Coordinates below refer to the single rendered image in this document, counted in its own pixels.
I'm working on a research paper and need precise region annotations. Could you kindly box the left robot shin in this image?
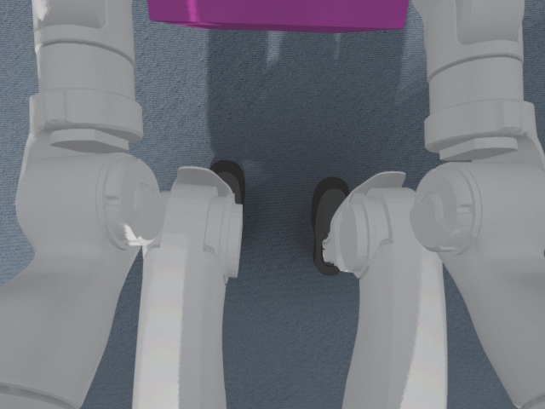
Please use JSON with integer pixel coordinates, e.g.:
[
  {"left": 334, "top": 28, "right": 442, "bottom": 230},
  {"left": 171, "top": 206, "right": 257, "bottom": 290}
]
[{"left": 142, "top": 166, "right": 232, "bottom": 260}]

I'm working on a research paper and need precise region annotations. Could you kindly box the robot left upper arm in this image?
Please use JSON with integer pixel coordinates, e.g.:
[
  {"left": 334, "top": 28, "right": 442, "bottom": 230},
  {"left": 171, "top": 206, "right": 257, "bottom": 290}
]
[{"left": 0, "top": 153, "right": 166, "bottom": 409}]

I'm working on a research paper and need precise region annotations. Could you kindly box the robot left foot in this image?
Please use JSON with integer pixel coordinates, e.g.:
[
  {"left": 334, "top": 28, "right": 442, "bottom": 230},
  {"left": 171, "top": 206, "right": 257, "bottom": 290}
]
[{"left": 210, "top": 160, "right": 245, "bottom": 211}]

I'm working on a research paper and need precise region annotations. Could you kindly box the carton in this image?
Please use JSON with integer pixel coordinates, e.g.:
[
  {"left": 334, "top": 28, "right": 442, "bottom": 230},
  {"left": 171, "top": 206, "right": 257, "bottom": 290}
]
[{"left": 147, "top": 0, "right": 409, "bottom": 33}]

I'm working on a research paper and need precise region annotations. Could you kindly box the robot right forearm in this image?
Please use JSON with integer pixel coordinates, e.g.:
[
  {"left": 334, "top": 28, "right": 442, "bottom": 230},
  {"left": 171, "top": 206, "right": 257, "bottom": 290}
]
[{"left": 412, "top": 0, "right": 545, "bottom": 173}]

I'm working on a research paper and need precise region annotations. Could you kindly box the robot right upper arm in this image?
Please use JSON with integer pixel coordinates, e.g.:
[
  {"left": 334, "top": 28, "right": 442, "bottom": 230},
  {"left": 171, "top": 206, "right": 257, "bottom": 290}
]
[{"left": 410, "top": 162, "right": 545, "bottom": 409}]

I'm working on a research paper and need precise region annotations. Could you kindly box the robot left forearm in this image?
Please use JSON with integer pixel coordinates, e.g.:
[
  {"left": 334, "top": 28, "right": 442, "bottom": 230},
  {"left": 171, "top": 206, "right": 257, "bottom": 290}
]
[{"left": 15, "top": 0, "right": 143, "bottom": 221}]

